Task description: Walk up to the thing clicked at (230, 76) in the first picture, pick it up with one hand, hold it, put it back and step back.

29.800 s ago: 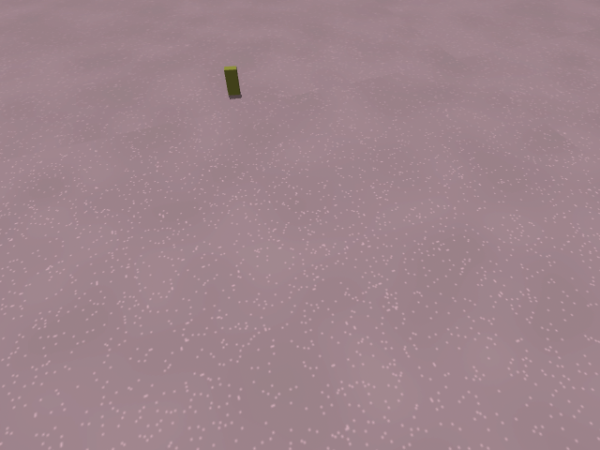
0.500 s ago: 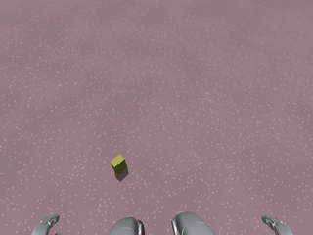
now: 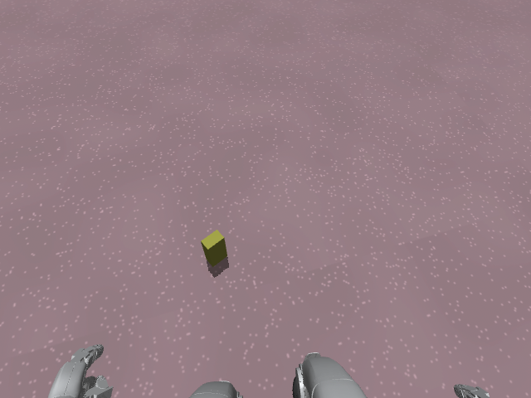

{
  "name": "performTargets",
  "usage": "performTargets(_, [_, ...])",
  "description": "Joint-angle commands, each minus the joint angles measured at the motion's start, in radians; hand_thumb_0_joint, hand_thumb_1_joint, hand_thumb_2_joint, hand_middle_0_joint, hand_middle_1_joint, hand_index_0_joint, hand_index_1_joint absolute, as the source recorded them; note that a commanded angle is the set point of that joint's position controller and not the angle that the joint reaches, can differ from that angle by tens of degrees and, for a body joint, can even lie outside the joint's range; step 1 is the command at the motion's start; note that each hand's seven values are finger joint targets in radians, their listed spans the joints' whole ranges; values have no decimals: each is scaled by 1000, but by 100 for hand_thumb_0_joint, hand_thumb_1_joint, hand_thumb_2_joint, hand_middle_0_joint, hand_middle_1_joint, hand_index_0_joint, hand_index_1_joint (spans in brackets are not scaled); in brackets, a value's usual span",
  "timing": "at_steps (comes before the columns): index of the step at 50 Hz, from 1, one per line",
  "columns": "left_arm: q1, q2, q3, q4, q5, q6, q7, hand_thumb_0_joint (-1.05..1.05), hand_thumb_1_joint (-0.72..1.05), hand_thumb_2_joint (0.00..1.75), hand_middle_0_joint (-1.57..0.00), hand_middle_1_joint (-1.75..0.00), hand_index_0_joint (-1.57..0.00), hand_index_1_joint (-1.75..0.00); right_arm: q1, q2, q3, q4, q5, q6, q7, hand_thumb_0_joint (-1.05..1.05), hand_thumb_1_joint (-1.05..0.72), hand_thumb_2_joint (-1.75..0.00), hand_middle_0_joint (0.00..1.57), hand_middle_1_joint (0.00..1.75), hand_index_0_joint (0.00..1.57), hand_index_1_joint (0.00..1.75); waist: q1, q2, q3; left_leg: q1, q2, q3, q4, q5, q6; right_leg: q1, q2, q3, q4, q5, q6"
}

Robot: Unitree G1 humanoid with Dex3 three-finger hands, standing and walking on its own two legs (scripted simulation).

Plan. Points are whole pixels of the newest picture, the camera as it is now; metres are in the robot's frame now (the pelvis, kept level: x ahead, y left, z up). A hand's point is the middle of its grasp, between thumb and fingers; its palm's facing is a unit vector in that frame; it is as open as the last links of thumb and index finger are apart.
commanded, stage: step back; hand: left
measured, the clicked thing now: (214, 249) +0.63 +0.18 -0.67
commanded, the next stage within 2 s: none
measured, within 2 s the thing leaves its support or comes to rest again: neither
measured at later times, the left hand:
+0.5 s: hand out of the picture -0.08 +0.23 -0.13, palm faces -0.04 -0.91 -0.42, open 7.4 cm
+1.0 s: hand out of the picture -0.25 +0.20 -0.15, palm faces -0.05 -0.91 -0.42, open 7.4 cm
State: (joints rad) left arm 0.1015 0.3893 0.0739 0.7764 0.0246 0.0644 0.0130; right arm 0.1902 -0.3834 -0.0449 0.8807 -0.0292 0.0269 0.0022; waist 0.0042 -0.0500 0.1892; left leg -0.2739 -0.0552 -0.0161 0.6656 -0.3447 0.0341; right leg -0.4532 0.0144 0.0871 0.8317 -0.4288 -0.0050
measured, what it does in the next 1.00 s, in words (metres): walks backwards: right foot, then left foot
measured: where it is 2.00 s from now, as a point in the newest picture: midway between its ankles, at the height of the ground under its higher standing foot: outside the picture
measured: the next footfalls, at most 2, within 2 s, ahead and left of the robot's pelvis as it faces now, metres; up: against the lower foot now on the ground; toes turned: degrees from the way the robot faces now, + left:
right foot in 0.32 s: -0.10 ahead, -0.16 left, +0.00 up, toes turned -1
left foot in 0.62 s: -0.18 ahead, +0.08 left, +0.00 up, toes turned -1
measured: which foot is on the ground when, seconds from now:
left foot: down 0.00-0.34, up 0.36-0.60, down 0.62-0.98, up 1.00-1.00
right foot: up 0.00-0.30, down 0.32-0.64, up 0.66-0.94, down 0.96-1.00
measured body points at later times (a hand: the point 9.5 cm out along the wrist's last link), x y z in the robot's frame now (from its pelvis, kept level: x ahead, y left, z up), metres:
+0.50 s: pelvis -0.16 -0.04 +0.01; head -0.11 -0.06 +0.45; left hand -0.07 +0.27 -0.10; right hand -0.07 -0.37 -0.12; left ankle -0.14 +0.10 -0.65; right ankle -0.14 -0.16 -0.72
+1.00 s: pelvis -0.35 -0.07 -0.01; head -0.29 -0.08 +0.44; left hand -0.25 +0.25 -0.12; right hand -0.21 -0.39 -0.12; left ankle -0.22 +0.07 -0.71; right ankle -0.36 -0.19 -0.72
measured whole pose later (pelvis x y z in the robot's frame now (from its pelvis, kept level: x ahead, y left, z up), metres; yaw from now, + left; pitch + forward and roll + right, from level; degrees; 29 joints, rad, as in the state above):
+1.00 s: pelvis -0.35 -0.07 -0.01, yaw -3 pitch -3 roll -2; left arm 0.18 0.37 0.07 0.87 0.04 0.04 0.00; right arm 0.09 -0.42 -0.05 0.81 -0.02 0.06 -0.01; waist 0.02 0.07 0.17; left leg -0.50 0.06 -0.08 0.76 -0.31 0.00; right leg -0.25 0.06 0.02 0.69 -0.41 -0.01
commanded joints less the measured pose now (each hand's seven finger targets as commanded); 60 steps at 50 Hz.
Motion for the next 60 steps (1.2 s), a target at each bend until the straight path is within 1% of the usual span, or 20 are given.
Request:
performTargets(1, [22, 176, 61, -61, -21, -14, 17, 0, 90, 90, -20, -30, -20, -30, -59, -269, -70, -93, -10, -44, -35, 0, -90, -90, 20, 30, 20, 30, 16, 120, -198, 43, 334, -306, -255, 544, 194, -53, 93, 146, 425, -111, -21])
performTargets(9, [51, 170, 65, -57, -2, -24, 1, 0, 90, 90, -20, -30, -20, -30, 13, -255, -83, -126, -5, -33, -40, 0, -90, -90, 20, 30, 20, 30, -42, 190, -223, 181, 327, -236, -184, 515, 233, -24, 44, 41, 173, -108, 38])
performTargets(15, [248, 172, 72, 44, 8, -38, -12, 0, 90, 90, -20, -30, -20, -30, -66, -273, -78, -159, 8, 0, -27, 0, -90, -90, 20, 30, 20, 30, 38, 221, -290, -65, 242, -166, -115, 200, 97, 336, 22, -80, -368, 137, -32])
performTargets(16, [239, 226, 89, 30, 26, -43, -14, 0, 90, 90, -20, -30, -20, -30, -42, -227, -67, -163, 13, 3, -24, 0, -90, -90, 20, 30, 20, 30, 30, 86, -256, -242, 157, -156, 2, 36, 35, 374, -103, 148, -419, 31, -74])
performTargets(17, [165, 346, 113, 0, 20, -37, -16, 0, 90, 90, -20, -30, -20, -30, -114, -182, -63, -181, 22, 1, -38, 0, -90, -90, 20, 30, 20, 30, 72, -232, -193, -278, -53, -57, 288, -220, -24, 137, -349, 445, -548, 9, -233])
performTargets(18, [73, 387, 119, -46, 25, -44, -8, 0, 90, 90, -20, -30, -20, -30, -104, -230, -83, -174, 16, 7, -47, 0, -90, -90, 20, 30, 20, 30, 53, -234, -121, -226, -6, -158, 498, -264, -43, -44, -458, 560, -594, 22, -314])
performTargets(21, [-59, 241, 79, -69, 21, -52, 7, 0, 90, 90, -20, -30, -20, -30, 13, -212, -66, -99, 34, -4, -41, 0, -90, -90, 20, 30, 20, 30, -37, -78, -125, -221, -65, -151, 567, -114, -37, 48, -254, 170, -414, 364, -200])
performTargets(27, [61, 224, 71, -65, 25, -36, 21, 0, 90, 90, -20, -30, -20, -30, 3, -176, -45, -114, 14, -21, -36, 0, -90, -90, 20, 30, 20, 30, 47, -154, -213, -186, 17, -33, 116, -163, -43, 349, -258, 137, -300, 548, -186])
performTargets(30, [48, 225, 55, -76, -1, -17, 12, 0, 90, 90, -20, -30, -20, -30, 90, -170, -52, -68, 5, -28, -33, 0, -90, -90, 20, 30, 20, 30, 10, -117, -267, -8, 14, 37, -255, 114, -25, 337, -213, 93, -163, 566, -140])
performTargets(32, [87, 163, 32, -84, -5, -12, 5, 0, 90, 90, -20, -30, -20, -30, 58, -297, -88, -79, -16, -28, -33, 0, -90, -90, 20, 30, 20, 30, 27, 141, -264, 165, 311, -380, -271, 315, 108, -7, -53, -4, 6, 151, -36])
performTargets(33, [-2, 196, 51, -96, -12, -11, 20, 0, 90, 90, -20, -30, -20, -30, 35, -392, -100, -102, -7, -24, -24, 0, -90, -90, 20, 30, 20, 30, -36, 277, -253, 2, 466, -529, -314, 451, 263, 13, 38, -31, 210, -230, -4])
performTargets(34, [-34, 201, 57, -87, -1, -7, 25, 0, 90, 90, -20, -30, -20, -30, 20, -361, -103, -98, -15, -31, -27, 0, -90, -90, 20, 30, 20, 30, -37, 211, -223, -56, 466, -519, -310, 462, 282, 25, 43, 74, 353, -225, -12])
performTargets(37, [58, 194, 58, -29, -20, -5, 15, 0, 90, 90, -20, -30, -20, -30, -65, -269, -67, -106, -9, -33, -42, 0, -90, -90, 20, 30, 20, 30, 37, 145, -199, -33, 325, -253, -223, 528, 200, -6, 71, 98, 466, -101, -16])
performTargets(42, [83, 173, 51, -27, -3, -21, 2, 0, 90, 90, -20, -30, -20, -30, -40, -254, -72, -129, -12, -18, -39, 0, -90, -90, 20, 30, 20, 30, 2, 222, -217, 98, 336, -244, -180, 495, 219, 27, 11, 13, 135, -120, 21])
performTargets(47, [209, 186, 57, 62, 12, -52, 3, 0, 90, 90, -20, -30, -20, -30, -57, -250, -62, -131, 4, 17, -23, 0, -90, -90, 20, 30, 20, 30, 38, 180, -307, -57, 223, -141, -44, 230, 94, 342, 13, -67, -403, 150, -25])
performTargets(48, [196, 250, 77, 52, 26, -58, 3, 0, 90, 90, -20, -30, -20, -30, -39, -182, -46, -138, 7, 17, -19, 0, -90, -90, 20, 30, 20, 30, 25, -5, -249, -286, 98, -99, 96, -32, 27, 383, -141, 210, -451, 36, -73])
performTargets(49, [130, 383, 107, 21, 25, -53, 2, 0, 90, 90, -20, -30, -20, -30, -104, -174, -52, -158, 11, 17, -37, 0, -90, -90, 20, 30, 20, 30, 81, -246, -205, -285, -30, -90, 339, -260, -27, 110, -417, 498, -550, 41, -259])
performTargets(50, [65, 392, 104, -7, 21, -63, 9, 0, 90, 90, -20, -30, -20, -30, -119, -223, -74, -153, 13, 24, -42, 0, -90, -90, 20, 30, 20, 30, 58, -179, -122, -232, 18, -212, 505, -257, -44, -62, -474, 560, -583, 25, -306])
performTargets(53, [-34, 252, 70, -6, 26, -74, 19, 0, 90, 90, -20, -30, -20, -30, -16, -207, -60, -80, 24, 11, -33, 0, -90, -90, 20, 30, 20, 30, -21, -35, -141, -247, -45, -168, 557, -93, -44, 75, -257, 176, -406, 230, -188])
performTargets(60, [110, 279, 83, 43, 29, -86, 4, 0, 90, 90, -20, -30, -20, -30, -60, -199, -57, -61, -9, -20, -2, 0, -90, -90, 20, 30, 20, 30, 85, -148, -152, -215, 38, -50, 80, -229, -51, 279, -287, 260, -478, -291, -192])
